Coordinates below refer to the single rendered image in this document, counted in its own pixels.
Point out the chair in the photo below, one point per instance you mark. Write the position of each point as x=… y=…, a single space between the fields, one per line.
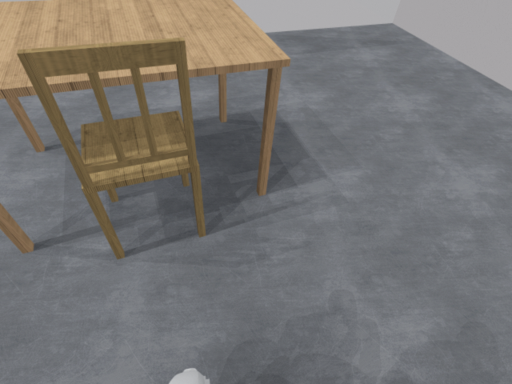
x=127 y=151

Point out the table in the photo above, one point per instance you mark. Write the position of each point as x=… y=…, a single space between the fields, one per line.
x=220 y=39

